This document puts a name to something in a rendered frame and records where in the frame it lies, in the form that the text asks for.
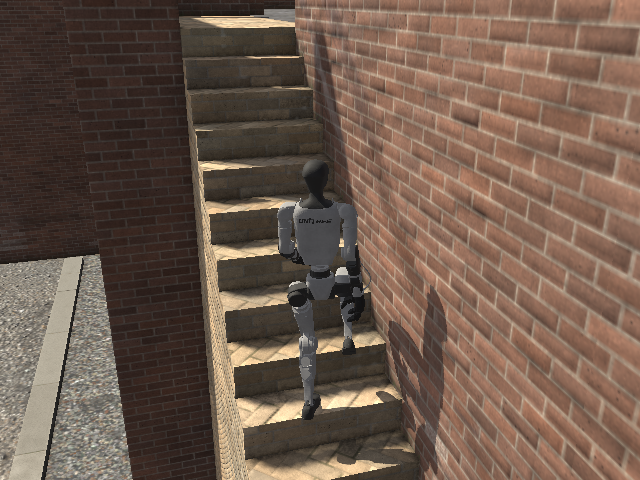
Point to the stairs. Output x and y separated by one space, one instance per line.
251 131

